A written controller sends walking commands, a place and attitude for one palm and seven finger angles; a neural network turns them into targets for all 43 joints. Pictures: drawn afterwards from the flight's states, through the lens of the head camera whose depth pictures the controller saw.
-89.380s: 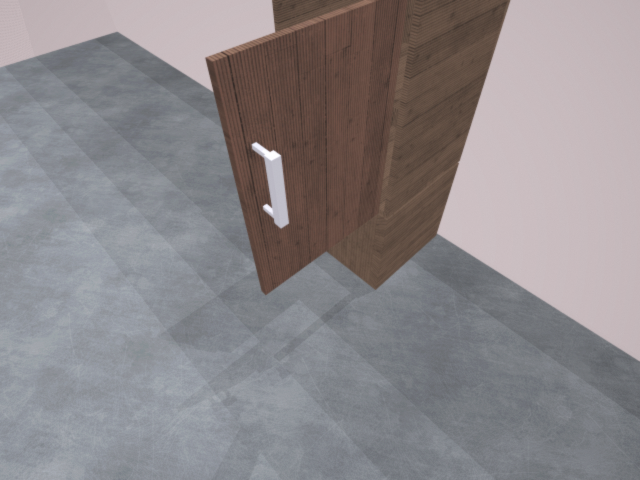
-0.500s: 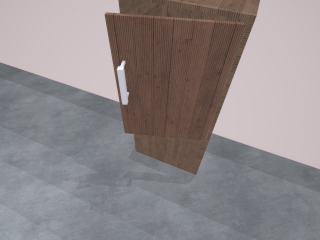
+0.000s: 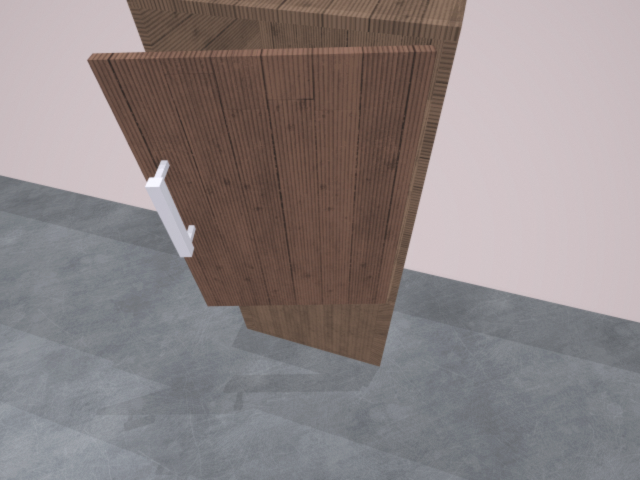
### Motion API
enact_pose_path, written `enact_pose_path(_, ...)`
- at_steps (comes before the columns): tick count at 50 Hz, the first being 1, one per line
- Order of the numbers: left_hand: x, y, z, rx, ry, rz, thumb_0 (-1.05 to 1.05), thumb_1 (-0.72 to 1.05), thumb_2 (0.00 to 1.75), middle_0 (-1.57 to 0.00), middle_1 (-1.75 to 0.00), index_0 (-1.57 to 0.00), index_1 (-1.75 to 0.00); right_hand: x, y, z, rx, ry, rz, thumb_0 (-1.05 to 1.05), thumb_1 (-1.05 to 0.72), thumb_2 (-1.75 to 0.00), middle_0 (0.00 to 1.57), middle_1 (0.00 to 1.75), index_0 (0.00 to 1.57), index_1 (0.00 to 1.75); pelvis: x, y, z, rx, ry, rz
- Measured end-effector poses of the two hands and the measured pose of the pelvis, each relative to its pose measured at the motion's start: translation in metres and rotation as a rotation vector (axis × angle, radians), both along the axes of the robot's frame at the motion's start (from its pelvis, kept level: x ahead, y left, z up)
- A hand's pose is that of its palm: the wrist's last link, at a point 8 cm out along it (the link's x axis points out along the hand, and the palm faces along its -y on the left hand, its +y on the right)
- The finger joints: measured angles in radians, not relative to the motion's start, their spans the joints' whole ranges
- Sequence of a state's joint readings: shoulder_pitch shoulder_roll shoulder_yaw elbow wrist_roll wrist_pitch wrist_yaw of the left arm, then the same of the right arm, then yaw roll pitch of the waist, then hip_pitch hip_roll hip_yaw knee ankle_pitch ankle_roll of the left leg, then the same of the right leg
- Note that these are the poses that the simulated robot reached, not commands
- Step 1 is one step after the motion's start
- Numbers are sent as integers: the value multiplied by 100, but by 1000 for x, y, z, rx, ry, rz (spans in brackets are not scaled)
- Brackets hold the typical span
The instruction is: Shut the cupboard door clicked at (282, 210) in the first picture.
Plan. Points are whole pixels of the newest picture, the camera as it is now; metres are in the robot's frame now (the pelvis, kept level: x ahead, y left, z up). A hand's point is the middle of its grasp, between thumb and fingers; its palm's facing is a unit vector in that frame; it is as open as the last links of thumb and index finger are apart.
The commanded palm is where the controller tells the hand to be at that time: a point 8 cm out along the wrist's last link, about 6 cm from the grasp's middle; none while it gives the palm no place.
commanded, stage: come to a stop and stand still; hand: left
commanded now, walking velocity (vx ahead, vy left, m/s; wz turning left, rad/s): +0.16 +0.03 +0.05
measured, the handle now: (175, 211) +0.50 +0.26 +0.02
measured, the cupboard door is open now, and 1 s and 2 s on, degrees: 18 18 18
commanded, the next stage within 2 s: look again from close up in 1.82 s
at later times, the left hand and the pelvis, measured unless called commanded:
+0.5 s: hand out of the picture +0.08 +0.21 -0.18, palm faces +0.12 -0.97 -0.19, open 7.3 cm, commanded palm none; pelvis +0.06 +0.03 +0.01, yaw +2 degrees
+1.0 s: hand out of the picture +0.04 +0.17 -0.15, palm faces +0.04 -0.97 -0.22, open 7.3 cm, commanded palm none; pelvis +0.00 -0.02 +0.02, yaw +1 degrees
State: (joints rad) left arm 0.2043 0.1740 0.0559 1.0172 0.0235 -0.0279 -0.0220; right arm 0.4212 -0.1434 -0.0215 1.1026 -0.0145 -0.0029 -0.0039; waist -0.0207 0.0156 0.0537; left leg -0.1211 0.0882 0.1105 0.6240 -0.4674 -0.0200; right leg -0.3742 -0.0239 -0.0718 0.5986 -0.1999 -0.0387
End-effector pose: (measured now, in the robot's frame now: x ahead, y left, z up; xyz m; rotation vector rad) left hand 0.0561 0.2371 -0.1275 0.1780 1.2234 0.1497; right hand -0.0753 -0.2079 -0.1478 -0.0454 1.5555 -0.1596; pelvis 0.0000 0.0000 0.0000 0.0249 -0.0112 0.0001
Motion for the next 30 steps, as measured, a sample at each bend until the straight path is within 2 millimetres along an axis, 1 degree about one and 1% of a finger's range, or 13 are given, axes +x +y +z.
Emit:
enact_pose_path(2,8,-12,3,-8,-6,16,0,91,90,-20,-30,-20,-30,20,-10,0,-2,-1,14,0,-91,-90,20,30,20,30,10,-5,3,-12,-3,15)
enact_pose_path(3,11,-14,6,-3,-8,35,0,92,90,-20,-30,-20,-30,33,-15,2,-7,-13,23,0,-91,-90,20,30,20,30,15,-7,6,-13,-1,18)
enact_pose_path(6,15,-18,13,8,12,58,-1,95,90,-20,-30,-20,-30,78,-28,11,-30,-81,51,0,-91,-90,20,30,20,30,29,-13,15,-13,10,23)
enact_pose_path(9,16,-22,14,9,49,57,-1,95,90,-20,-30,-20,-30,122,-34,17,-49,-158,69,0,-91,-90,20,30,20,30,43,-16,20,-12,20,20)
enact_pose_path(11,17,-24,13,5,71,59,-1,95,90,-20,-30,-20,-30,149,-35,18,-54,-199,79,0,-92,-90,20,30,20,30,49,-15,20,-15,21,17)
enact_pose_path(14,17,-23,10,-4,92,74,0,94,90,-20,-30,-20,-30,183,-31,19,-57,-246,99,0,-92,-90,20,30,20,30,57,-10,19,-19,15,15)
enact_pose_path(18,17,-14,4,-16,103,103,0,93,90,-20,-30,-20,-30,218,-21,25,-71,-296,133,0,-92,-90,20,30,20,30,62,0,17,-19,6,23)
enact_pose_path(21,16,-1,-3,-27,110,117,0,92,90,-20,-30,-20,-30,236,-11,30,-90,-327,154,0,-91,-90,20,30,20,30,64,11,15,-21,3,29)
enact_pose_path(24,16,16,-16,-37,119,125,0,91,90,-20,-30,-20,-30,244,-1,30,-118,-358,173,0,-91,-90,20,30,20,30,65,25,6,-41,3,36)
enact_pose_path(27,15,31,-20,-31,126,123,0,91,90,-20,-30,-20,-30,239,11,35,-135,-356,193,0,-91,-90,20,30,20,30,59,32,7,-35,-3,28)
enact_pose_path(30,14,42,-17,-24,130,110,0,91,90,-20,-30,-20,-30,226,18,40,-147,-346,195,0,-91,-90,20,30,20,30,52,35,12,-50,2,26)
